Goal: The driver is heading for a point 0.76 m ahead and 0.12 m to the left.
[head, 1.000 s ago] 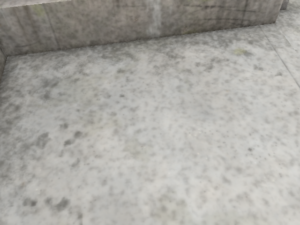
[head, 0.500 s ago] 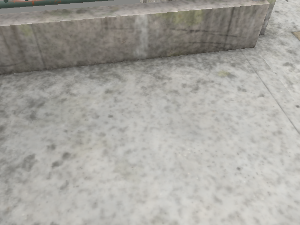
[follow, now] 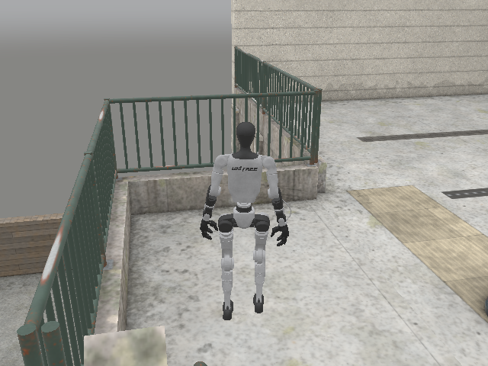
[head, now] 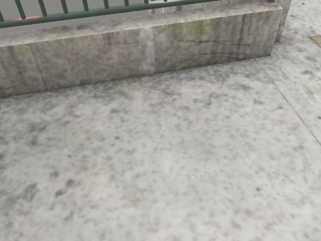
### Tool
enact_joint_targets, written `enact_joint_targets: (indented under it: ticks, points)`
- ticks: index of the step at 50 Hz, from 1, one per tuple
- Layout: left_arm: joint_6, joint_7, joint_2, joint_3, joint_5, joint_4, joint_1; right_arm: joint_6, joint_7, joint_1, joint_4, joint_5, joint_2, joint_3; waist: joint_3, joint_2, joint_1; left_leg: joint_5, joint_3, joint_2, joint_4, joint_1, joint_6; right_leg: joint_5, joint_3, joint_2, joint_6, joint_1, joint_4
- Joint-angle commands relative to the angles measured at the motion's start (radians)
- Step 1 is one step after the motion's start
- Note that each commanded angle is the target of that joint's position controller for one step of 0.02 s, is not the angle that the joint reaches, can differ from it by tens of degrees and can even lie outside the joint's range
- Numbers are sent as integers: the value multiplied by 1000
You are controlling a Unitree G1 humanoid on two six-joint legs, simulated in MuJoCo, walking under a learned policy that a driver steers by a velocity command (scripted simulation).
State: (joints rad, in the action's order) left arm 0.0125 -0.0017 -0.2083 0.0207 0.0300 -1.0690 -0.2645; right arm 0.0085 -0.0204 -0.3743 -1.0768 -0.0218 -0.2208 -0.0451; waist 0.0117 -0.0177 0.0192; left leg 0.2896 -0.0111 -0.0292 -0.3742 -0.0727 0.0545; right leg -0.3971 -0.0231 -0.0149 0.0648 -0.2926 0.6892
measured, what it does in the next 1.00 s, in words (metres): walks ahead, turning left: left foot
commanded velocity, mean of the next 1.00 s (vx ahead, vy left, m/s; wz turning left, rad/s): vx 0.45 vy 0.00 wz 0.35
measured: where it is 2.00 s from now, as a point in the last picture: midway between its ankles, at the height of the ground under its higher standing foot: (144, 210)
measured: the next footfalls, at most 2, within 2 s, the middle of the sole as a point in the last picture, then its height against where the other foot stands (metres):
left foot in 0.56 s outside the picture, level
right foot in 1.10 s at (162, 197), level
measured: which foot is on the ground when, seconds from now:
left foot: down 0.00-0.08, up 0.10-0.54, down 0.56-1.00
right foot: down 0.00-0.56, up 0.58-1.00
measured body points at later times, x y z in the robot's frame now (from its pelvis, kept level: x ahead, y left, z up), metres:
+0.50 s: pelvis +0.21 -0.03 -0.02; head +0.25 -0.02 +0.43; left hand +0.09 +0.18 -0.16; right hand +0.42 -0.22 -0.15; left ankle +0.36 +0.06 -0.72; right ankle +0.03 -0.11 -0.74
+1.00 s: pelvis +0.50 +0.04 -0.01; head +0.53 +0.06 +0.44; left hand +0.61 +0.32 -0.12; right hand +0.55 -0.23 -0.13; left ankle +0.36 +0.04 -0.74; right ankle +0.72 -0.03 -0.70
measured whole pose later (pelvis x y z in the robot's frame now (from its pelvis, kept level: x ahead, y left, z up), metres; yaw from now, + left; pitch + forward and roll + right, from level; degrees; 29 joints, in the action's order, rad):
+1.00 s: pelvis +0.50 +0.04 -0.01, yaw +24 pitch +2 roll +0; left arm 0.03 -0.03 -0.23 0.02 0.03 -0.79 -0.02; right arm 0.07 -0.01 -0.44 -0.97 -0.01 -0.23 -0.05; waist -0.04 0.04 0.09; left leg 0.30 -0.12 -0.15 -0.22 0.07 0.13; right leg 0.00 -0.02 0.07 0.00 -0.63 0.65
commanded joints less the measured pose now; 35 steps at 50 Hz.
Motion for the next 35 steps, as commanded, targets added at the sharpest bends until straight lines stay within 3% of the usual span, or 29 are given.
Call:
enact_joint_targets:
  ticks: [1, 3, 4, 5, 6, 7, 8, 9, 10, 12, 15, 18, 20, 22, 25, 26, 27, 28, 29, 30, 31, 32, 33, 35]
  points:
    - [42, -12, -59, 15, -11, 74, 58, 28, 5, 23, 32, 5, -144, -31, -168, -95, -26, 268, -255, 251, 216, -142, 154, 32, -32, 17, 11, -39, -99]
    - [48, -6, -49, 23, -15, 11, -110, 31, 8, 60, 45, 9, -132, -31, -140, -49, -97, 249, -160, 176, 83, -323, 121, 118, -69, -40, 13, 271, -255]
    - [56, 4, -94, 38, -7, -17, -218, 39, 12, 79, 61, 2, -93, -19, -111, 65, -139, 200, -79, 116, -102, -438, 91, 20, 80, 54, 27, 419, -345]
    - [61, 13, -197, 61, -2, -28, -346, 50, 23, 94, 104, 9, -2, 6, -38, 320, -170, 222, 76, -11, -456, -595, 39, -319, 525, 322, 103, 526, -549]
    - [51, 13, -210, 64, -4, -48, -350, 48, 27, 127, 121, -13, -81, -14, -100, 252, -148, 273, 22, -14, -644, -675, 54, -410, 683, 408, 165, 421, -601]
    - [51, 12, -166, 52, -1, -8, -235, 48, 35, 155, 125, -14, -93, -19, -173, 120, -90, 174, -41, 44, -721, -695, 68, -372, 587, 379, 155, 336, -584]
    - [61, 10, -134, 44, -5, 19, -162, 53, 46, 135, 109, -5, -63, -12, -180, 78, -56, 77, -63, 67, -723, -667, 66, -248, 477, 331, 124, 289, -589]
    - [71, 13, -116, 37, -8, 32, -127, 56, 52, 111, 95, -1, -48, -11, -165, 69, -30, 8, -65, 83, -704, -632, 57, -108, 372, 291, 96, 280, -599]
    - [80, 17, -91, 28, -10, 30, -127, 52, 56, 101, 87, -7, -53, -14, -147, 69, -21, -35, -55, 87, -696, -614, 45, 28, 286, 265, 75, 289, -598]
    - [92, 22, -71, 19, -10, 9, -179, 39, 59, 106, 85, -9, -49, -16, -113, 79, -21, -83, -30, 75, -716, -626, 31, 279, 161, 235, 56, 332, -568]
    - [98, 24, -60, 9, -9, -9, -235, 27, 59, 205, 126, -4, -30, -11, -125, 87, -32, -136, 11, 70, -690, -682, 14, 516, 45, 221, 45, 335, -556]
    - [100, 28, -50, 0, -6, -7, -229, 27, 64, 332, 185, -2, -9, 4, -162, 91, -42, -209, 71, 57, -515, -658, 6, 642, -45, 196, 36, 289, -562]
    - [101, 35, -61, -2, -9, -12, -237, 26, 68, 399, 218, -1, 3, 16, -173, 96, -50, -237, 129, 45, -377, -590, 16, 717, -89, 197, 32, 278, -562]
    - [102, 42, -84, 1, -11, -20, -250, 25, 67, 413, 238, 0, -9, 16, -161, 100, -40, -230, 171, 17, -289, -507, 48, 904, -124, 217, 26, 313, -515]
    - [95, 58, -130, 15, -13, -11, -222, 28, 56, 245, 199, -5, -61, -6, -51, 129, 46, -143, 209, -64, -269, -313, 118, 1302, -171, 244, 13, 378, -247]
    - [87, 59, -147, 22, -9, 0, -203, 31, 53, 128, 164, -6, -87, -21, 15, 143, 94, -114, 190, -78, -251, -200, 150, 1308, -168, 259, 18, 368, -84]
    - [82, 51, -158, 28, -10, 16, -178, 35, 48, -2, 125, -14, -118, -40, 76, 132, 158, -114, 148, -77, -170, -30, 188, 1156, -175, 246, 19, 283, 137]
    - [83, 36, -134, 26, -8, 49, -164, 32, 36, -91, 116, -22, -195, -69, 149, 16, 190, 42, -100, 101, -110, 151, 253, 709, -192, 181, 9, 90, 479]
    - [89, 14, -47, 18, -21, 118, -194, 18, 35, -17, 149, -15, -266, -85, 217, -213, 81, 43, -712, 369, 29, 376, 431, -132, -84, -54, -35, -326, 843]
    - [101, 6, -122, 30, -10, 153, -77, 11, 34, 4, 145, 13, -247, -83, 163, -48, 104, 131, -717, 351, 123, 332, 418, -45, 81, 1, -12, -457, 855]
    - [115, 0, -127, 31, -17, 182, -19, 14, 27, 64, 151, 15, -199, -71, 43, -1, 69, 101, -594, 341, 155, 199, 373, 54, 85, 56, -6, -476, 772]
    - [119, 3, -123, 32, -17, 179, -22, 21, 26, 100, 152, 11, -146, -58, -36, 88, 17, -36, -500, 302, 178, 54, 324, 100, 75, 92, -11, -413, 669]
    - [105, 6, -111, 32, -4, 182, -21, 32, 22, 125, 157, 11, -124, -49, -58, 106, -21, -163, -416, 248, 176, -44, 290, 102, 80, 113, -28, -342, 601]
    - [63, 2, -83, 27, 19, 186, -54, 54, 17, 124, 160, 17, -118, -41, -45, 74, -59, -313, -311, 185, 176, -130, 268, 92, 73, 126, -61, -257, 512]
